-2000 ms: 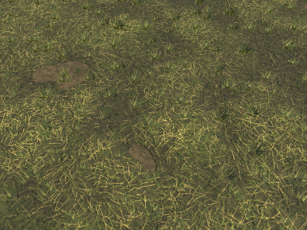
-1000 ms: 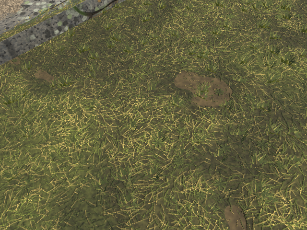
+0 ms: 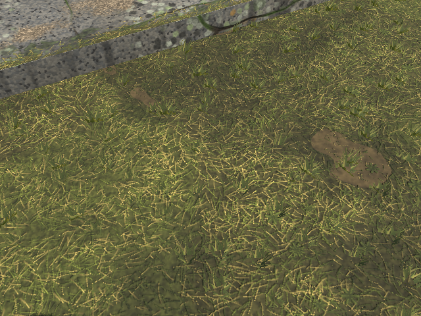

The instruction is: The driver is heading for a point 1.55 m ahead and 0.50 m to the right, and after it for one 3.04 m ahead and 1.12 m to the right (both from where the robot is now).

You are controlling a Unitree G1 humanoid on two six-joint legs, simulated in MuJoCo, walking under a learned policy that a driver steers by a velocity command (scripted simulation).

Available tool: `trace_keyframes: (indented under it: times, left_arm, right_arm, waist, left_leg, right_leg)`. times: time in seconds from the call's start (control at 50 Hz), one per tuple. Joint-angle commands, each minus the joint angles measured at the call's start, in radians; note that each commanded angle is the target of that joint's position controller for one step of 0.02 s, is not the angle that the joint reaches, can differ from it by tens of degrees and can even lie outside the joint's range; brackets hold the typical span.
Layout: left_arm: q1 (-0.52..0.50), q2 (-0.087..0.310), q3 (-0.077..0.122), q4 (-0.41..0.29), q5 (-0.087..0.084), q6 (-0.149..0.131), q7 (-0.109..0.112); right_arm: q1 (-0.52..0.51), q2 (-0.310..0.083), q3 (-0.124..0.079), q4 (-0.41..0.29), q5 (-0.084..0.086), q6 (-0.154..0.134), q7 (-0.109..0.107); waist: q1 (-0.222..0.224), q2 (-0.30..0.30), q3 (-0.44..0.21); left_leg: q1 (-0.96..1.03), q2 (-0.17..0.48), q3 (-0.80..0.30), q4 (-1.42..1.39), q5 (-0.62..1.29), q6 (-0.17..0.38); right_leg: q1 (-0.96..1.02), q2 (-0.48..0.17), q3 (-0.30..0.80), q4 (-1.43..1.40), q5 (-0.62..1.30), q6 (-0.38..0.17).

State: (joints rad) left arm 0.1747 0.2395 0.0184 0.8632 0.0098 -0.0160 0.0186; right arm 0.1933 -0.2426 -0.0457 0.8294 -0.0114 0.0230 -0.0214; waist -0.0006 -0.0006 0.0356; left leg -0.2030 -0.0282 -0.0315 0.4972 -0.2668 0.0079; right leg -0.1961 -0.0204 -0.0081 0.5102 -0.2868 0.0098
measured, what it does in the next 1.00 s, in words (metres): stands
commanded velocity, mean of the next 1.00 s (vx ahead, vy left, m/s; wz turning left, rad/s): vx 0.00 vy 0.00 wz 0.01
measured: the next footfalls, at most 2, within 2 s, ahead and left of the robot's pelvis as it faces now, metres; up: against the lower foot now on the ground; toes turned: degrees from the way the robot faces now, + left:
right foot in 1.78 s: +0.45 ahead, -0.11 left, +0.00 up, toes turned -3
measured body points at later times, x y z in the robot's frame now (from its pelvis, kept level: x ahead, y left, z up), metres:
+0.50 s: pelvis +0.00 -0.01 +0.00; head +0.01 -0.01 +0.45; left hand +0.07 +0.25 -0.14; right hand +0.06 -0.27 -0.14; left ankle +0.00 +0.12 -0.74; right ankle -0.01 -0.12 -0.74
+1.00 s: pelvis +0.00 -0.02 +0.00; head +0.01 -0.02 +0.45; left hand +0.03 +0.23 -0.15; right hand +0.02 -0.27 -0.15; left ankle +0.00 +0.12 -0.74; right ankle -0.01 -0.12 -0.74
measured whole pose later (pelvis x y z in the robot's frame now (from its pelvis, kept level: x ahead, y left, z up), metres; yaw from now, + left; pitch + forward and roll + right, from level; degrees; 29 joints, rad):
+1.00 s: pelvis +0.00 -0.02 +0.00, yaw +0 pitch -1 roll +0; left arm 0.24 0.21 0.00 1.07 0.00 -0.01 0.03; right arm 0.21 -0.21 -0.02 1.13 0.00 0.01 -0.05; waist 0.00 0.00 0.04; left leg -0.18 0.01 -0.04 0.45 -0.25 -0.02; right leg -0.18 0.01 -0.01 0.46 -0.26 -0.02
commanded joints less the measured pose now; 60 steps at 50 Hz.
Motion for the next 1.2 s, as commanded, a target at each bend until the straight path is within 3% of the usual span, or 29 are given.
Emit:
trace_keyframes:
  times: [0.02, 0.52, 1.04, 1.08, 1.12, 1.14, 1.16, 1.2]
  left_arm:
    - [-0.008, 0.125, 0.027, -0.031, -0.002, -0.010, 0.004]
    - [0.030, 0.111, 0.012, 0.133, -0.006, -0.003, 0.013]
    - [0.109, 0.076, 0.001, 0.189, -0.008, 0.000, 0.015]
    - [0.134, 0.084, 0.007, 0.201, -0.015, 0.005, 0.021]
    - [0.150, 0.133, 0.024, 0.192, -0.027, 0.005, 0.025]
    - [0.184, 0.160, 0.034, 0.193, -0.032, -0.002, 0.024]
    - [0.206, 0.190, 0.047, 0.196, -0.035, -0.011, 0.023]
    - [0.182, 0.177, 0.050, 0.176, -0.026, -0.030, 0.020]
  right_arm:
    - [-0.020, -0.097, -0.023, -0.029, 0.002, -0.014, -0.007]
    - [0.000, -0.092, -0.013, 0.197, 0.009, -0.014, -0.024]
    - [0.062, -0.061, 0.011, 0.283, 0.011, -0.019, -0.030]
    - [0.087, -0.047, 0.013, 0.296, 0.016, -0.017, -0.032]
    - [0.064, -0.052, 0.011, 0.275, 0.019, -0.028, -0.032]
    - [0.040, -0.034, 0.015, 0.256, 0.019, -0.042, -0.026]
    - [0.025, -0.017, 0.020, 0.241, 0.021, -0.059, -0.018]
    - [0.013, -0.031, 0.013, 0.226, 0.033, -0.084, -0.001]
  waist:
    - [0.008, 0.006, -0.037]
    - [0.004, 0.000, -0.010]
    - [0.002, 0.000, 0.011]
    - [0.005, -0.021, 0.000]
    - [0.020, -0.080, 0.069]
    - [0.034, -0.136, 0.092]
    - [0.041, -0.181, 0.105]
    - [0.026, -0.157, 0.130]
  left_leg:
    - [0.024, 0.055, -0.062, -0.075, 0.175, 0.016]
    - [0.042, 0.050, -0.032, -0.100, 0.183, 0.002]
    - [0.011, 0.046, -0.013, -0.106, 0.145, -0.009]
    - [-0.007, 0.005, 0.033, -0.066, -0.079, -0.001]
    - [-0.133, -0.022, 0.066, 0.042, -0.281, 0.018]
    - [-0.202, -0.019, 0.082, 0.133, -0.253, 0.022]
    - [-0.226, 0.010, 0.075, 0.240, -0.191, 0.027]
    - [-0.296, 0.070, 0.027, 0.360, -0.226, 0.053]
  right_leg:
    - [-0.011, -0.048, 0.052, -0.094, 0.147, -0.023]
    - [-0.002, -0.017, 0.035, -0.130, 0.156, -0.031]
    - [-0.015, -0.007, 0.038, -0.142, 0.137, -0.044]
    - [-0.019, 0.005, 0.043, -0.161, -0.149, -0.063]
    - [-0.065, -0.070, 0.161, -0.228, -0.477, -0.126]
    - [-0.052, -0.158, 0.285, -0.293, -0.571, -0.175]
    - [-0.063, -0.257, 0.420, -0.354, -0.600, -0.231]
    - [-0.065, -0.325, 0.499, -0.389, -0.521, -0.270]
